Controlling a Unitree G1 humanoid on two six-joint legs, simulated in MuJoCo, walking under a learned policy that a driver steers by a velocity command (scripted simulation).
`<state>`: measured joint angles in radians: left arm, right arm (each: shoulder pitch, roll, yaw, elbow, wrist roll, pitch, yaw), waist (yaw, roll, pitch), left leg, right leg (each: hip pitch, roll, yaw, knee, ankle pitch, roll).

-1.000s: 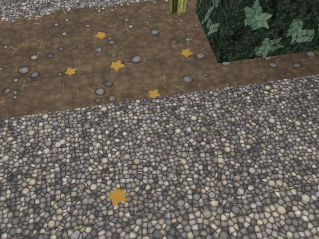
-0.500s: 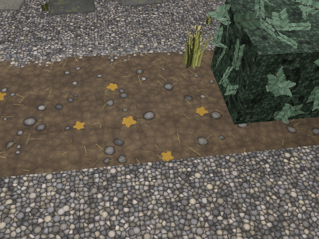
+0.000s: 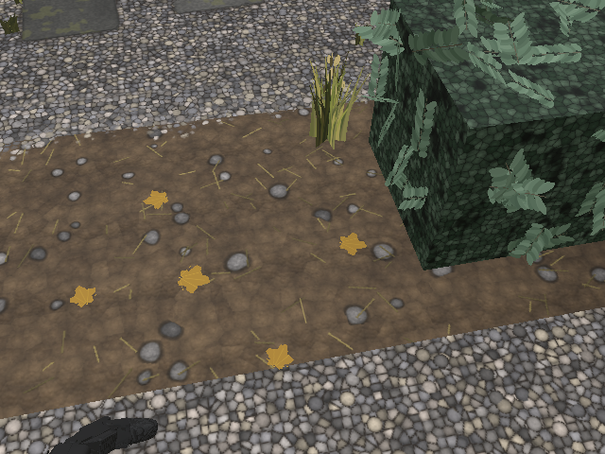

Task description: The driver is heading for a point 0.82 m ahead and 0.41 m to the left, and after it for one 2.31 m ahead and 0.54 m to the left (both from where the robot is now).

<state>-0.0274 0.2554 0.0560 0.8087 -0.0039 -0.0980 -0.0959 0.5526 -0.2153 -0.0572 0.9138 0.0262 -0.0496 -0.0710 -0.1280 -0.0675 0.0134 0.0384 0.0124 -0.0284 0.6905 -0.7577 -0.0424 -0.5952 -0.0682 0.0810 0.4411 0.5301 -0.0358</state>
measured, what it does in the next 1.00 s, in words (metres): goes down, turning left: right foot 0.19 m lower, then left foot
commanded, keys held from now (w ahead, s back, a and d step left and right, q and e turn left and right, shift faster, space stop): q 0.56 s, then w+q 0.44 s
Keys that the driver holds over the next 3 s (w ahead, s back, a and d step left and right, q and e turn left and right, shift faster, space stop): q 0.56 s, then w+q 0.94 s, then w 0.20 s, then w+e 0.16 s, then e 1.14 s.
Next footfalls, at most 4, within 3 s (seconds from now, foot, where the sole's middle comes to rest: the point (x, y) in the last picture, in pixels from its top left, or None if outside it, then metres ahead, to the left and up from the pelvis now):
0.08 right None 0.22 -0.16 -0.89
0.56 left None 0.23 0.08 -0.89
1.02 right None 0.45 -0.07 -0.89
1.50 left None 0.53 0.34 -0.89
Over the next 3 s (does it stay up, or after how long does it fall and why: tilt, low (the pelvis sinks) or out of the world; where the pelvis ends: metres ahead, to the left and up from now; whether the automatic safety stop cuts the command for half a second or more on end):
stays up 0.77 0.43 -0.12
